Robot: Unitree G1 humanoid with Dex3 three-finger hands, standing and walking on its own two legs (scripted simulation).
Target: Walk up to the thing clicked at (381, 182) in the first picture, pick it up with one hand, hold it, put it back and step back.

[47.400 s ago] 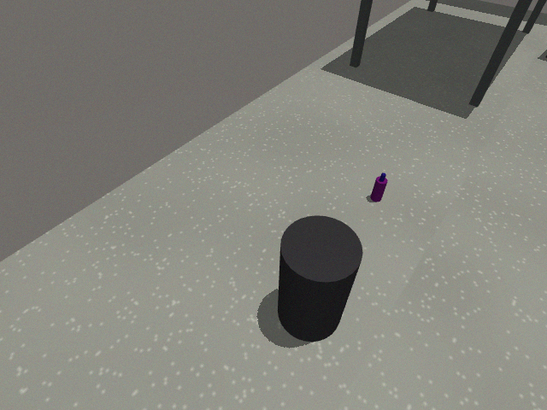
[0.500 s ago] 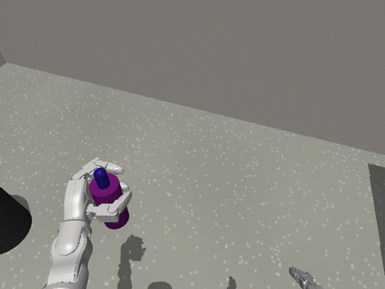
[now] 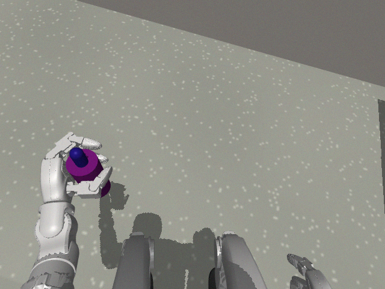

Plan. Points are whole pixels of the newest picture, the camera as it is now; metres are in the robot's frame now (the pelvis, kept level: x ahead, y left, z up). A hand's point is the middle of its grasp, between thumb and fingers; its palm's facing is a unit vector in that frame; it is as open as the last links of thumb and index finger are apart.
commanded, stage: crouch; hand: left
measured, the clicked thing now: (88, 171) +0.37 +0.21 -0.03
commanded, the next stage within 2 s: lower in 1.18 s
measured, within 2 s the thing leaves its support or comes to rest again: neither
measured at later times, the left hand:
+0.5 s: hand (106, 197) +0.37 +0.22 -0.23, palm faces +0.19 -0.98 -0.03, open 7.8 cm
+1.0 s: hand (111, 200) +0.38 +0.23 -0.33, palm faces +0.17 -0.98 -0.03, open 7.8 cm
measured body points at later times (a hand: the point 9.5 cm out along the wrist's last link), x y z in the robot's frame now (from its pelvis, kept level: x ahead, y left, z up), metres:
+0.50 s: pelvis -0.05 +0.00 -0.19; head +0.14 +0.04 +0.22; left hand +0.35 +0.27 -0.23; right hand +0.08 -0.27 -0.31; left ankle +0.05 +0.14 -0.54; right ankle +0.04 -0.13 -0.54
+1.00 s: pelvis -0.05 +0.00 -0.26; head +0.16 +0.06 +0.14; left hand +0.37 +0.28 -0.32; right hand +0.06 -0.28 -0.37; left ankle +0.05 +0.14 -0.54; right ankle +0.04 -0.13 -0.54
